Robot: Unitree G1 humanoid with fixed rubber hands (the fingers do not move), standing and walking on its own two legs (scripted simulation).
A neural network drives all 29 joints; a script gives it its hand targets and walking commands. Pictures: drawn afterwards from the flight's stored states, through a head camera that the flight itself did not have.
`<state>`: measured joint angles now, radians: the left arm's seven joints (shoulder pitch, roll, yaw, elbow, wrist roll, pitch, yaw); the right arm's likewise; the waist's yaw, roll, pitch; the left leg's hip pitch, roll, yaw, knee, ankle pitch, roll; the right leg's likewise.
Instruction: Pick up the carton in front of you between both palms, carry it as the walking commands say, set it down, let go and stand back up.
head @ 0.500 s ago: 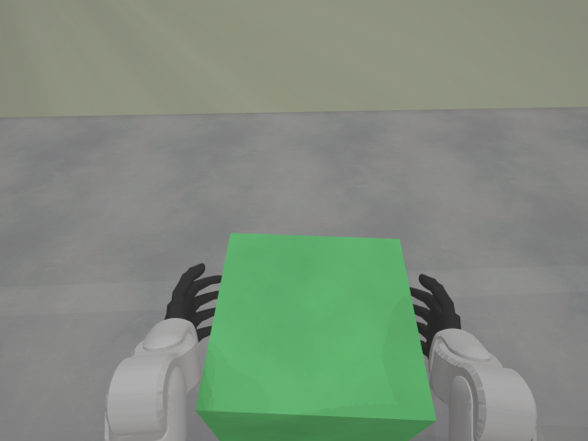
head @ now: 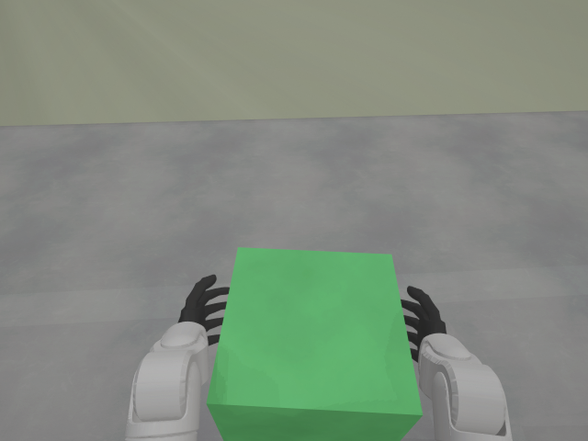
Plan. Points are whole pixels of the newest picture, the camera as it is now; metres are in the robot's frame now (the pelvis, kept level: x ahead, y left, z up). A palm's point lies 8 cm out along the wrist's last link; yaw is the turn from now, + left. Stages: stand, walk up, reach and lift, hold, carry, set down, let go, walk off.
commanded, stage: carry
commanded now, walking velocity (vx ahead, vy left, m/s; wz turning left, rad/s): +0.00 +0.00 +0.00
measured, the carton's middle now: (309, 361) +0.27 +0.00 -0.01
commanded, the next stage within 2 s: hold in 1.76 s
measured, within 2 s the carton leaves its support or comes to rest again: neither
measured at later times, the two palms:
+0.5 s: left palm (201, 346) +0.26 +0.14 +0.04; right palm (430, 362) +0.25 -0.16 +0.03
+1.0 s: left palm (200, 357) +0.24 +0.14 +0.05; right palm (438, 372) +0.23 -0.16 +0.04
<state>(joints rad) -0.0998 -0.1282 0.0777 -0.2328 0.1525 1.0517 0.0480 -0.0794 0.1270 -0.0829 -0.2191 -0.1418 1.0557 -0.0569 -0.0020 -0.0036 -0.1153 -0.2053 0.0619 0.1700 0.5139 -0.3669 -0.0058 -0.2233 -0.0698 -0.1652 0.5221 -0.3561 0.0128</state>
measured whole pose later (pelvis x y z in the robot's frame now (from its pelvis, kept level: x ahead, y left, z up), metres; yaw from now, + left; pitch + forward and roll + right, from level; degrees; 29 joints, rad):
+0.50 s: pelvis -0.04 +0.00 +0.00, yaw +0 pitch +3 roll +0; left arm -0.23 -0.15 0.18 0.16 0.23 0.69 0.01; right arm -0.20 0.14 -0.18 0.16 -0.23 0.70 -0.03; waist 0.00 0.00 -0.07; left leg -0.24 0.07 0.18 0.50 -0.30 0.00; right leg -0.26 -0.07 -0.17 0.51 -0.29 0.00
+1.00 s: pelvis -0.05 -0.01 +0.00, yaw +0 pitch +2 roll +0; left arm -0.23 -0.15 0.18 0.16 0.24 0.73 0.00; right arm -0.20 0.14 -0.17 0.15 -0.23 0.75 -0.02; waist 0.00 0.00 -0.09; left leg -0.25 0.07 0.18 0.49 -0.28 -0.01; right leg -0.27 -0.07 -0.17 0.50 -0.27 -0.01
